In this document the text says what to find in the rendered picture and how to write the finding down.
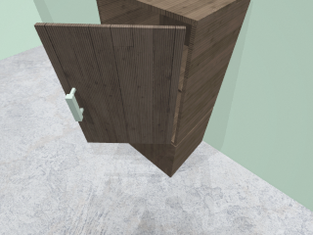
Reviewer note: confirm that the cupboard door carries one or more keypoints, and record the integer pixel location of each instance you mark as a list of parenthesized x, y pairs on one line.
[(126, 77)]

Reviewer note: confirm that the handle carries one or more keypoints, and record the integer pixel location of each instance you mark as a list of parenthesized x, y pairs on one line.
[(73, 106)]

